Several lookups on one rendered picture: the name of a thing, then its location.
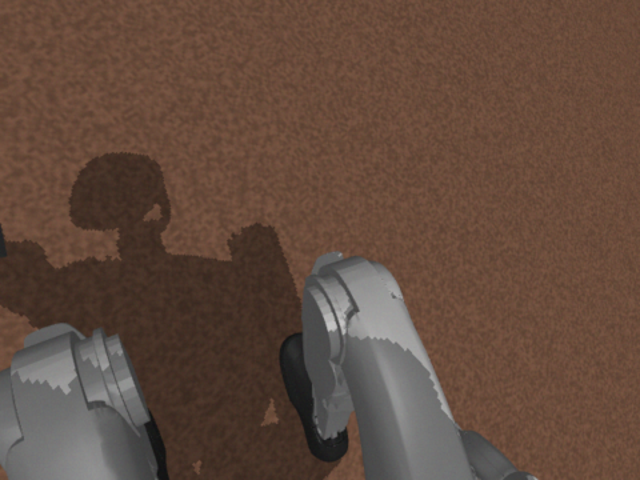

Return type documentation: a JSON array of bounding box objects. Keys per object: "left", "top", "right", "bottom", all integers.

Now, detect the small box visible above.
[{"left": 0, "top": 224, "right": 7, "bottom": 258}]

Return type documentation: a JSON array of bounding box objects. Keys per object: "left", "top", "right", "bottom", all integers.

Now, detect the right robot hand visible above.
[{"left": 455, "top": 422, "right": 519, "bottom": 480}]

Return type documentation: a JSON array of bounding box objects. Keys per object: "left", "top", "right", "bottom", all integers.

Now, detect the left robot foot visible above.
[{"left": 144, "top": 407, "right": 169, "bottom": 480}]

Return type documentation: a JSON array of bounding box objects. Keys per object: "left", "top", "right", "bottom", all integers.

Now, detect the right robot foot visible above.
[{"left": 279, "top": 333, "right": 348, "bottom": 462}]

